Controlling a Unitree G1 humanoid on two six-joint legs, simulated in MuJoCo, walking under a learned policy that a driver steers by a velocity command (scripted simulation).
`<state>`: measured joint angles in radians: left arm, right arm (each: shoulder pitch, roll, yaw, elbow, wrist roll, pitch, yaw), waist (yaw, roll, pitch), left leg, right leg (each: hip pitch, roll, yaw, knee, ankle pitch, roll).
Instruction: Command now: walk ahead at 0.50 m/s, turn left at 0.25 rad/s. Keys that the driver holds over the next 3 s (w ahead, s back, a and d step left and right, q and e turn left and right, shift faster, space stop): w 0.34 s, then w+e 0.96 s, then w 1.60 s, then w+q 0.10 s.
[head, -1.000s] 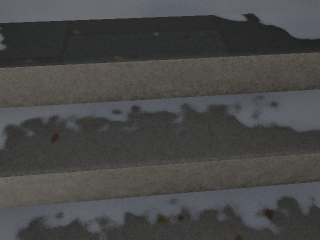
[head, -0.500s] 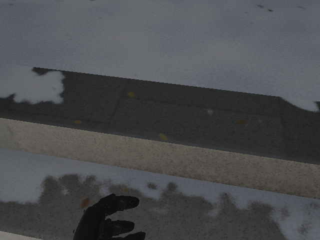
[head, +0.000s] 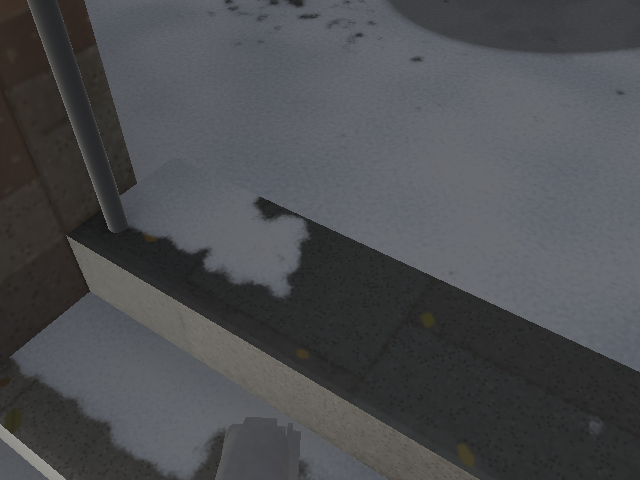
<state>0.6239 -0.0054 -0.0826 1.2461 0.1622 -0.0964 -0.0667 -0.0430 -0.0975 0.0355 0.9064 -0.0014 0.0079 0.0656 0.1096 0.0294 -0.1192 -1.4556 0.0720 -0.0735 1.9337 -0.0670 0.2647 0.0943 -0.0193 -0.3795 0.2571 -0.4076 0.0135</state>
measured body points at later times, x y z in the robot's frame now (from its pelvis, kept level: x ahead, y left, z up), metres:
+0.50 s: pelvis +0.33 +0.05 +0.18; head +0.32 +0.03 +0.63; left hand +0.52 +0.25 +0.09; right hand +0.22 -0.15 +0.02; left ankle +0.29 +0.14 -0.54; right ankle +0.39 -0.09 -0.21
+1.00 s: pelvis +0.64 -0.02 +0.34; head +0.63 -0.02 +0.79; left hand +0.63 +0.21 +0.19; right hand +0.77 -0.29 +0.25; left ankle +0.78 +0.12 -0.23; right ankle +0.56 -0.08 -0.36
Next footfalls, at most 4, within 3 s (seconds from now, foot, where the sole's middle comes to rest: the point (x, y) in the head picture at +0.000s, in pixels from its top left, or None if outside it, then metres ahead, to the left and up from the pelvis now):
0.12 left None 0.33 0.14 -0.58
0.66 right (433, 376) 0.60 -0.09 -0.40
1.20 left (371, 223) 0.96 0.03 -0.40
1.74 right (533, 205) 1.05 -0.31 -0.40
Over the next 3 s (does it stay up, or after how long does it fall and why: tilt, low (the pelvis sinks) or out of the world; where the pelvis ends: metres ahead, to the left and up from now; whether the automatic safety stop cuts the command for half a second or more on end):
stays up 1.53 -0.50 0.38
